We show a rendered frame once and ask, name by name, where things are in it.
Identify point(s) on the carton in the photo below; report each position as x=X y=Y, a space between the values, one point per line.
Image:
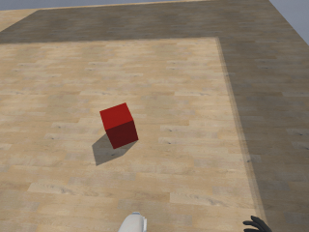
x=119 y=125

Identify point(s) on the left robot thigh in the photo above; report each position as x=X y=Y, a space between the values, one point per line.
x=134 y=223

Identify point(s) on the robot right hand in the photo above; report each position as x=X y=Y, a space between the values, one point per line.
x=258 y=223

